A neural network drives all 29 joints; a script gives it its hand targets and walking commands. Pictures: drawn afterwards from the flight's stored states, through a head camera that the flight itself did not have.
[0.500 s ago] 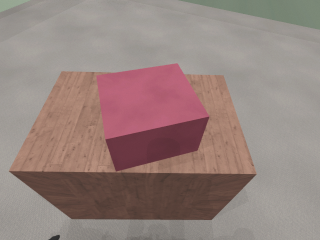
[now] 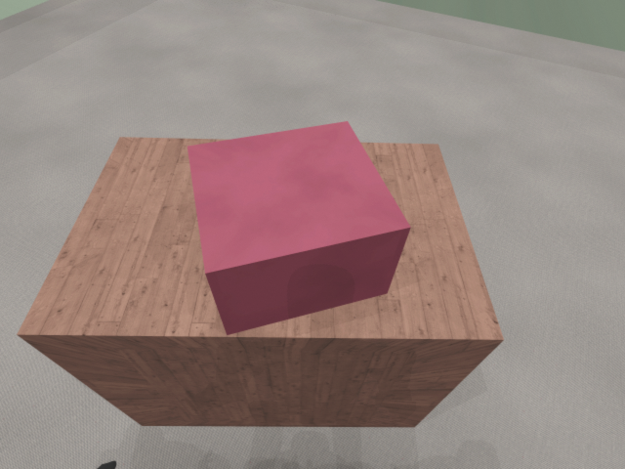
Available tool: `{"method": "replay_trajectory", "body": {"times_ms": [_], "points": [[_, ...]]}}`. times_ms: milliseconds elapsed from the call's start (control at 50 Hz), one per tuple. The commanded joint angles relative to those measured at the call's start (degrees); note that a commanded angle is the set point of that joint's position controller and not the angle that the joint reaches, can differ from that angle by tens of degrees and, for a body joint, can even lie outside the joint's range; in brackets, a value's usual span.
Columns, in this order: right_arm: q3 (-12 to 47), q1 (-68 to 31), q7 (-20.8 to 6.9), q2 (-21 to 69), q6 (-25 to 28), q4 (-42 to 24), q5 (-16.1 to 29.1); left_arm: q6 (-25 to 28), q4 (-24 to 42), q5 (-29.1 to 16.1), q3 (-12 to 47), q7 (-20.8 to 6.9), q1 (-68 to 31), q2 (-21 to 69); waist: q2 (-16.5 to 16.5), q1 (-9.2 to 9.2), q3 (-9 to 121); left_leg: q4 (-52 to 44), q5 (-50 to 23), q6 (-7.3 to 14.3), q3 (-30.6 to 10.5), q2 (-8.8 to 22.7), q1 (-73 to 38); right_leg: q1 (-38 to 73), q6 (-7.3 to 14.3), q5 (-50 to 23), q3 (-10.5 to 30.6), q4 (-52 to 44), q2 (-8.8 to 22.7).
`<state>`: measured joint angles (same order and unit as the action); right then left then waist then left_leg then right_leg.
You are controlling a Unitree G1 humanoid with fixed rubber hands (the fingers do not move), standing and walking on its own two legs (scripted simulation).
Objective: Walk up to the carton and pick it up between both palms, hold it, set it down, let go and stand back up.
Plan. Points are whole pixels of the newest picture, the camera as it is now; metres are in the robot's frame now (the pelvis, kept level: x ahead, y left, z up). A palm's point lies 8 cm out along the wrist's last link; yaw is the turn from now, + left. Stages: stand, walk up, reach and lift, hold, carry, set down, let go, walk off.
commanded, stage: stand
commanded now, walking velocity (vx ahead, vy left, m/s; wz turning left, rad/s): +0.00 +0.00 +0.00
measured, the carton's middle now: (290, 222) +0.50 +0.06 -0.04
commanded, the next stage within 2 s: none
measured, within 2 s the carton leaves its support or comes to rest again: neither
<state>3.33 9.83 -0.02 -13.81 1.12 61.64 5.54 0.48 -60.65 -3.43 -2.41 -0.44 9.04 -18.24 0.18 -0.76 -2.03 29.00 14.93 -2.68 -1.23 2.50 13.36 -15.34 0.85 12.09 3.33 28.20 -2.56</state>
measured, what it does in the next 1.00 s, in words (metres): stands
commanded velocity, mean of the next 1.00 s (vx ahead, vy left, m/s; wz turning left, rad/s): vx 0.00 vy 0.00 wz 0.00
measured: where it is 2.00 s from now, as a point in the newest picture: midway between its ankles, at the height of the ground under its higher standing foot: outside the picture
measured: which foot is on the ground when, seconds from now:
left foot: down 0.00-1.00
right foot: down 0.00-1.00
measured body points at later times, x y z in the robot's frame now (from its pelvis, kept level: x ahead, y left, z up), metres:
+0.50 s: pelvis +0.00 +0.00 +0.00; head +0.02 +0.00 +0.45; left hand +0.08 +0.30 -0.13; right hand +0.08 -0.25 -0.15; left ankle +0.01 +0.15 -0.74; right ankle +0.03 -0.11 -0.74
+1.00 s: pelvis +0.00 +0.00 +0.00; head +0.02 +0.00 +0.45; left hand +0.08 +0.30 -0.13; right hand +0.08 -0.25 -0.15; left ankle +0.01 +0.15 -0.74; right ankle +0.03 -0.11 -0.74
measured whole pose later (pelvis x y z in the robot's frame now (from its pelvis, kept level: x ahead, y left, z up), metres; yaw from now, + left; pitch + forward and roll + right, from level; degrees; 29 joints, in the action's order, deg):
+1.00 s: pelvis +0.00 +0.00 +0.00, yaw +0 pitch -1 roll +0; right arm 3.3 8.0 0.1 -14.0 1.1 62.5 5.5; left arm 0.6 -61.3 -3.4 -2.4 -0.4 7.9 -18.2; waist 0.9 -0.8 -2.1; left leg 29.0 15.2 -2.7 -1.2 2.5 13.4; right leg -15.3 0.8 12.4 3.3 28.2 -2.5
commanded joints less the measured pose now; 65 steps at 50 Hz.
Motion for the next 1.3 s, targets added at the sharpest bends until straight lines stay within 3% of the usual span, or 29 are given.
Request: {"method": "replay_trajectory", "body": {"times_ms": [0, 40, 60, 100, 140, 200, 220, 240, 280, 300, 360, 380, 420, 440, 520, 560, 580, 620, 640, 760, 800, 880, 980, 1020, 1080, 1100, 1160, 1200, 1280], "points": [[-6.72, -1.44, 0.69, -17.71, 0.44, -3.45, -7.59, 2.97, 0.72, 5.49, -2.27, 0.71, -1.15, -14.94, 3.88, 0.97, -0.01, -6.91, -1.53, 4.41, -3.01, 2.50, -1.33, 3.71, 1.53, 0.75, 9.21, -11.59, 8.92], [-6.28, -2.73, 1.05, -17.37, 1.04, -4.00, -7.55, 2.80, 1.08, 5.58, -2.22, 0.52, -1.71, -14.07, 1.99, 0.34, 2.17, -7.10, -3.14, 4.55, -3.17, 2.98, -1.87, 5.25, 1.50, -1.39, 8.67, -10.40, 8.29], [-6.14, -1.60, 0.93, -16.57, 1.06, -3.81, -7.62, 2.81, 0.83, 5.65, -2.03, 0.71, -1.67, -14.06, 1.53, 1.16, 1.22, -7.34, -2.82, 4.67, -3.32, 2.82, -2.33, 4.33, 1.59, -0.51, 9.10, -10.73, 8.81], [-6.06, -2.58, 0.81, -16.66, 1.06, -4.19, -7.71, 2.79, 1.00, 5.55, -2.55, 0.73, -1.71, -13.93, 4.08, 1.11, 0.36, -7.26, -1.69, 4.50, -3.55, 2.53, -2.62, 2.80, 1.44, -0.78, 9.42, -11.07, 8.49], [-5.82, -2.47, 0.93, -16.65, 0.72, -3.90, -7.67, 2.66, 1.37, 5.69, -2.03, 0.83, -2.75, -13.30, 1.81, 1.23, 2.17, -7.98, -0.74, 4.52, -3.16, 2.94, -2.18, 4.47, 1.09, 0.03, 8.09, -10.51, 8.29], [-6.12, -3.28, 0.72, -16.88, 0.79, -3.54, -7.53, 3.06, 0.87, 5.64, -2.06, 0.91, -2.56, -13.65, 4.66, 0.80, -0.21, -6.77, 0.26, 4.69, -3.72, 2.76, -1.52, 2.71, 1.37, 1.84, 9.83, -11.75, 9.01], [-5.97, -1.79, 0.71, -16.14, 0.63, -3.55, -7.13, 3.02, 0.93, 5.84, -1.97, 1.02, -2.71, -14.67, 1.16, 2.07, 1.49, -7.47, -0.32, 4.68, -3.37, 2.76, -2.52, 3.92, 1.48, 2.40, 9.19, -11.40, 8.85], [-6.22, -2.24, 0.96, -16.74, 0.49, -3.93, -7.44, 2.72, 1.40, 5.92, -1.94, 0.99, -2.58, -14.03, 0.74, 1.55, 1.72, -6.21, -1.39, 4.67, -3.43, 2.86, -2.45, 3.64, 1.42, 1.44, 8.98, -11.77, 8.72], [-6.37, -2.61, 0.91, -17.18, 0.77, -4.02, -7.60, 2.73, 1.16, 5.67, -1.83, 0.95, -2.60, -13.78, 3.94, 1.77, 2.03, -6.74, -1.81, 4.29, -2.81, 2.70, -2.99, 3.70, 1.58, -1.45, 9.34, -11.32, 8.77], [-6.39, -2.34, 0.82, -16.79, 0.72, -3.11, -7.45, 2.98, 0.78, 5.46, -1.91, 0.97, -1.40, -14.08, 3.32, 0.85, 2.05, -7.39, -2.77, 4.32, -3.13, 2.56, -2.66, 4.84, 1.01, -2.38, 8.35, -10.75, 8.38], [-5.98, -2.23, 0.48, -16.69, 1.07, -3.82, -7.92, 2.98, 0.72, 5.35, -1.90, 0.87, -1.98, -14.02, 2.07, 1.49, 2.32, -7.40, -3.77, 4.44, -3.26, 2.91, -3.24, 4.15, 1.71, -3.06, 8.67, -10.15, 8.84], [-5.92, -3.39, 0.55, -16.36, 0.99, -3.47, -7.64, 2.81, 0.92, 5.59, -2.09, 0.94, -2.56, -14.29, 4.03, 1.52, 1.55, -7.52, -3.75, 4.52, -3.24, 3.01, -2.08, 4.82, 1.63, -2.47, 8.51, -10.28, 8.57], [-6.48, -3.88, 0.91, -17.47, 0.90, -3.39, -7.75, 2.88, 0.94, 5.59, -1.97, 0.86, -2.66, -13.80, 1.53, 0.54, 2.19, -7.16, -3.12, 4.47, -3.03, 2.72, -2.18, 5.77, 1.47, -4.08, 8.36, -10.28, 8.61], [-6.03, -2.18, 0.82, -16.77, 0.69, -3.37, -7.46, 2.91, 0.99, 5.50, -2.10, 1.01, -2.59, -14.52, 2.06, 1.59, 2.87, -6.97, -3.14, 4.69, -3.05, 2.83, -3.11, 5.46, 1.56, -2.79, 8.81, -10.26, 9.12], [-6.10, -1.98, 0.65, -16.41, 0.62, -3.25, -7.44, 3.12, 0.46, 5.35, -2.00, 1.13, -2.06, -15.19, 2.76, 1.82, 1.80, -7.13, -1.38, 4.49, -2.99, 2.36, -2.86, 3.98, 1.33, 0.18, 10.04, -11.47, 9.34], [-6.31, -2.90, 0.94, -16.49, 0.52, -3.30, -7.25, 2.88, 0.76, 5.63, -1.84, 0.89, -2.59, -14.34, 0.60, 1.53, 1.74, -7.12, -2.22, 4.75, -3.24, 2.83, -3.47, 4.11, 1.53, -1.51, 9.34, -11.21, 9.10], [-6.08, -3.09, 0.89, -16.70, 0.91, -3.35, -7.58, 2.92, 0.61, 5.67, -1.87, 0.83, -3.85, -13.82, 3.00, 1.68, 2.34, -7.05, -2.74, 4.25, -3.13, 3.10, -3.40, 4.19, 1.52, -2.34, 9.27, -11.06, 9.22], [-6.24, -2.76, 0.78, -17.31, 1.04, -3.39, -7.55, 3.25, 0.58, 5.61, -2.39, 0.81, -3.08, -14.31, 3.61, 1.20, 3.37, -7.70, -4.15, 4.33, -3.44, 3.08, -2.93, 6.64, 1.26, -3.68, 8.61, -10.11, 8.52], [-6.32, -4.18, 0.68, -17.66, 0.78, -3.29, -7.85, 3.15, 0.48, 5.06, -1.92, 0.57, -2.34, -13.62, 1.89, 0.68, 3.75, -7.79, -4.83, 4.52, -3.81, 3.68, -2.97, 6.61, 1.37, -5.25, 7.31, -9.51, 8.46], [-5.94, -3.36, 0.50, -16.29, 0.82, -3.26, -7.50, 3.25, 0.92, 5.40, -2.05, 0.79, -4.14, -13.99, 2.08, 2.05, 3.35, -7.50, -2.78, 4.70, -3.32, 3.26, -3.32, 5.17, 1.68, -3.22, 8.87, -10.08, 9.20], [-6.08, -4.20, 0.56, -16.82, 0.82, -3.52, -7.91, 2.98, 0.64, 5.43, -1.91, 0.70, -3.35, -13.65, 3.82, 1.29, 3.45, -7.02, -3.51, 4.55, -2.94, 3.38, -3.90, 4.61, 1.57, -4.29, 8.57, -10.40, 8.91], [-6.11, -2.04, 0.74, -16.96, 0.71, -2.68, -7.86, 3.12, 0.25, 5.42, -1.75, 0.89, -1.84, -13.58, 2.27, 0.96, 3.19, -7.58, -2.49, 4.52, -3.11, 2.88, -3.72, 5.44, 1.27, -2.59, 9.11, -10.69, 8.81], [-6.05, -2.17, 0.69, -16.85, 0.55, -2.51, -7.58, 3.09, 0.22, 5.56, -2.16, 0.87, -2.76, -15.17, 1.26, 1.40, 2.00, -8.19, -1.76, 4.32, -3.33, 2.79, -3.08, 4.67, 1.24, -0.46, 8.63, -11.08, 8.44], [-6.05, -2.89, 0.84, -16.72, 0.46, -2.88, -7.55, 3.20, 0.52, 5.64, -2.29, 0.74, -3.34, -14.39, 3.70, 1.43, 1.56, -7.56, -1.84, 4.43, -2.56, 2.46, -2.75, 4.17, 1.14, -0.76, 8.95, -11.31, 8.67], [-5.86, -3.20, 0.71, -16.27, 0.58, -3.40, -7.41, 3.12, 0.50, 5.91, -2.29, 0.88, -3.46, -15.26, 2.51, 1.93, 1.91, -7.60, -1.73, 4.36, -3.05, 2.90, -2.99, 4.47, 1.27, -0.58, 8.78, -10.79, 8.79], [-5.99, -3.45, 0.82, -16.42, 0.77, -3.20, -7.75, 3.11, 0.15, 5.47, -2.16, 0.77, -1.72, -13.49, 1.88, 0.85, 2.17, -8.08, -1.82, 4.49, -3.38, 3.00, -3.02, 4.61, 1.49, -0.14, 8.90, -10.73, 8.52], [-6.11, -3.56, 0.84, -16.25, 0.66, -3.44, -7.53, 2.99, 0.93, 5.54, -1.95, 0.59, -4.52, -14.05, 1.26, 1.96, 2.28, -7.33, -3.12, 4.21, -3.50, 2.79, -2.95, 4.07, 1.46, -2.16, 8.82, -10.42, 8.71], [-6.37, -3.17, 0.77, -17.08, 0.69, -2.86, -7.49, 3.11, 0.45, 5.37, -1.73, 0.94, -2.86, -14.05, 3.74, 1.51, 3.16, -7.63, -2.84, 4.13, -3.30, 2.92, -3.46, 5.68, 1.61, -4.05, 8.75, -10.38, 8.72], [-6.06, -2.93, 0.60, -16.68, 0.86, -2.95, -7.40, 3.03, 0.10, 5.34, -1.97, 1.04, -2.37, -14.15, 0.92, 1.47, 2.42, -7.42, -2.47, 4.42, -3.53, 2.95, -2.64, 5.38, 1.53, -3.01, 9.04, -10.54, 9.02]]}}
